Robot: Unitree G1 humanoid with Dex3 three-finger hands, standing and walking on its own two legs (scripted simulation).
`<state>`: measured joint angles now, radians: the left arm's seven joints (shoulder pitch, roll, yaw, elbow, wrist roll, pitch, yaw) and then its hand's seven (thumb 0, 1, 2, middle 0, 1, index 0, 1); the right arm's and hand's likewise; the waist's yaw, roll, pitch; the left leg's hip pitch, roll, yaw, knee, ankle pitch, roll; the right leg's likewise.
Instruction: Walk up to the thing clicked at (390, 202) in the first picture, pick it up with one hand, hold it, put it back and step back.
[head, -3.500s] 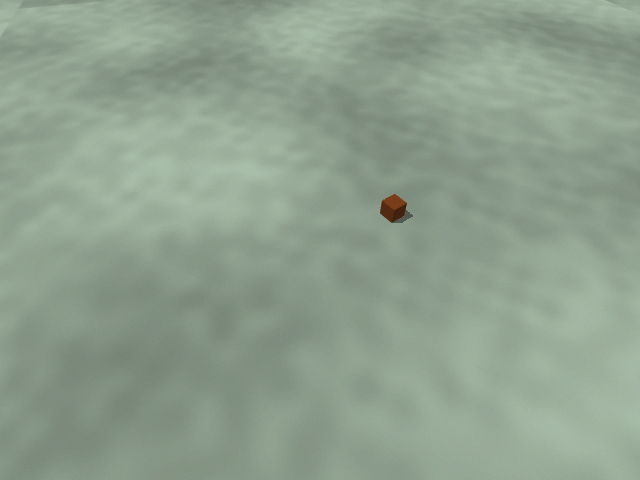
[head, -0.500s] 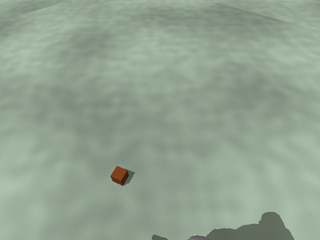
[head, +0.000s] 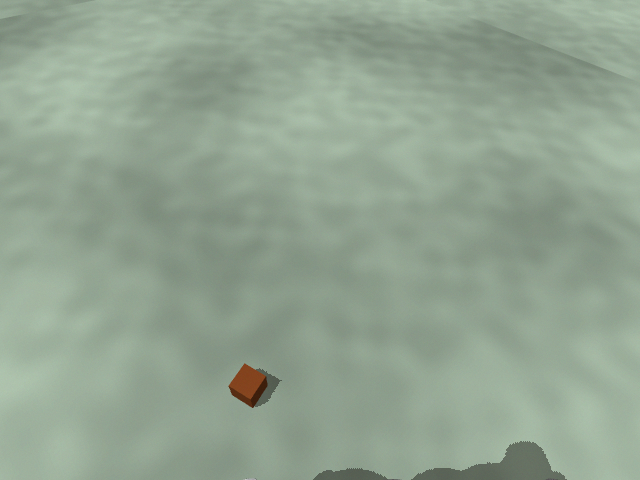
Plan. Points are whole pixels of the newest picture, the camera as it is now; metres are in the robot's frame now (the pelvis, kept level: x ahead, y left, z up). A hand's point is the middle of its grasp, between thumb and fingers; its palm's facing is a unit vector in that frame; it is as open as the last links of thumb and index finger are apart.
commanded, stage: walk up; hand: left
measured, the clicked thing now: (248, 385) +0.50 +0.19 -0.72
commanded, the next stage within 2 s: stand in 1.50 s
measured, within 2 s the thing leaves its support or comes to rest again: neither
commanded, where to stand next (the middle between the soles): +0.11 -0.03 m, yaw -1 degrees
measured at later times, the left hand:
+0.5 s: hand out of the picture +0.14 +0.24 -0.13, palm faces -0.06 -0.93 -0.35, open 7.4 cm
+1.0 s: hand out of the picture +0.14 +0.23 -0.13, palm faces -0.04 -0.95 -0.32, open 7.4 cm
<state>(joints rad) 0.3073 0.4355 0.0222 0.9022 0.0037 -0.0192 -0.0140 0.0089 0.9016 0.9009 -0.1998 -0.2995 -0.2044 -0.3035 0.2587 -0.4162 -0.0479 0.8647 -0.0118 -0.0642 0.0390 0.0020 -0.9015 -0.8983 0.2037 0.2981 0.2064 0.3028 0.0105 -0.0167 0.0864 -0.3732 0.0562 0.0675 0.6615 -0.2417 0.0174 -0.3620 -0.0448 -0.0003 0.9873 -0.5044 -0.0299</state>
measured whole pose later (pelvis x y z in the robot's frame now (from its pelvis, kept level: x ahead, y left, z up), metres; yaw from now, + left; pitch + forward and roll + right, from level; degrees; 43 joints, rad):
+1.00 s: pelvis +0.05 -0.01 +0.03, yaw -1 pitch -3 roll +0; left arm 0.05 0.34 0.01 1.18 0.00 0.00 -0.02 0.01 0.90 0.90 -0.20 -0.30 -0.20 -0.30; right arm 0.05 -0.37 0.01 1.18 0.00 -0.02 0.02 0.00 -0.90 -0.90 0.20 0.30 0.21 0.30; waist 0.00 0.00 0.05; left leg -0.14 0.04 0.07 0.34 -0.16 -0.02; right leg -0.15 -0.03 -0.03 0.33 -0.14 0.02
